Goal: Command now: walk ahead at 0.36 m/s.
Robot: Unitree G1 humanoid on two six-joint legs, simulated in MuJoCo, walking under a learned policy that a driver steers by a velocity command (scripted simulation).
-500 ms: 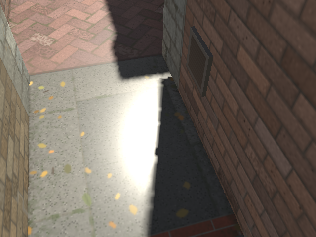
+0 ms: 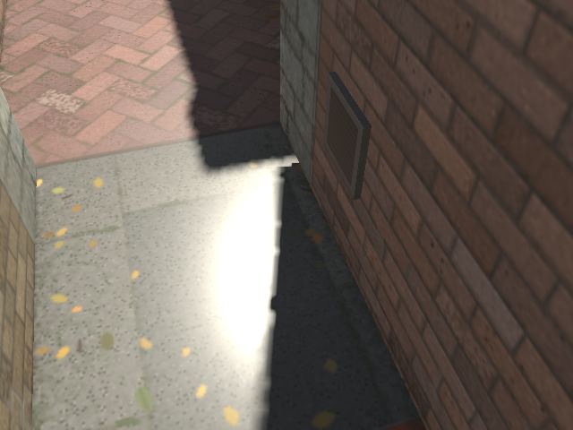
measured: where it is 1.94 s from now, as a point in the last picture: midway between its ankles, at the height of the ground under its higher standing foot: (235, 385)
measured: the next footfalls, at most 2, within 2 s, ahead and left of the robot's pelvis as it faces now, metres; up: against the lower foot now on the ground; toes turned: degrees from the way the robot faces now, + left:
left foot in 0.34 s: +0.31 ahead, +0.20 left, -0.16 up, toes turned +0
right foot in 0.82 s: +0.57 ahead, -0.04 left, -0.16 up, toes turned -4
